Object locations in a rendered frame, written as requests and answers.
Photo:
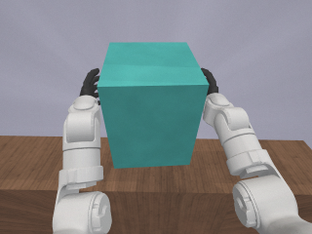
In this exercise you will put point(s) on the left robot upper arm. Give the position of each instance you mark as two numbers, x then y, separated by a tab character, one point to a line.
83	213

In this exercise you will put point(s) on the robot right forearm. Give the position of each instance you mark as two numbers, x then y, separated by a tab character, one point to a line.
245	156

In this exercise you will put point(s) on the robot left hand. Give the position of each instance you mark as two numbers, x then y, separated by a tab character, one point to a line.
89	85

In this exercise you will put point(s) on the robot left forearm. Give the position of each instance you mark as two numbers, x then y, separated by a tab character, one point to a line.
81	148

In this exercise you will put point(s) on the right robot upper arm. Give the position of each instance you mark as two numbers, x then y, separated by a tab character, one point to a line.
266	204

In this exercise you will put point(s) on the carton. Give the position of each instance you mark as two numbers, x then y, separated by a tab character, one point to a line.
152	96

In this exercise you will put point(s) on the pedestal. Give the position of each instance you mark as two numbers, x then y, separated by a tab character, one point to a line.
181	199

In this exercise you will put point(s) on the robot right hand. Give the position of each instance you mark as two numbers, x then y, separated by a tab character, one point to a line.
213	88

